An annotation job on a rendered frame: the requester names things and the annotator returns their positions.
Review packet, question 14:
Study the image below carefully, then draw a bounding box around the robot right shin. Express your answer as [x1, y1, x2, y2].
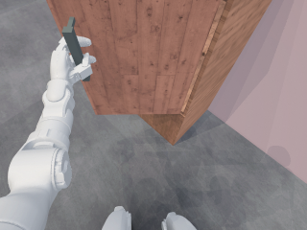
[166, 212, 176, 218]

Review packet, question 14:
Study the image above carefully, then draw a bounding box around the left robot hand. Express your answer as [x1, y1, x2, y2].
[50, 36, 97, 87]

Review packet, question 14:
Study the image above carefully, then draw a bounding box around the robot left upper arm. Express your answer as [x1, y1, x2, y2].
[0, 148, 72, 230]

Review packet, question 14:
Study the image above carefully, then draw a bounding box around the cupboard door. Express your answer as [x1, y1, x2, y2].
[46, 0, 221, 115]

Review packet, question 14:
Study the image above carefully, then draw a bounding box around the handle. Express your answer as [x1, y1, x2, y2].
[62, 16, 91, 81]

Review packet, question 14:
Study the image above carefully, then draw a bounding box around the robot left forearm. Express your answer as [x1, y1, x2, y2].
[8, 79, 75, 189]

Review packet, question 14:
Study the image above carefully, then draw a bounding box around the left robot thigh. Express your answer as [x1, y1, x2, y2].
[102, 210, 131, 230]

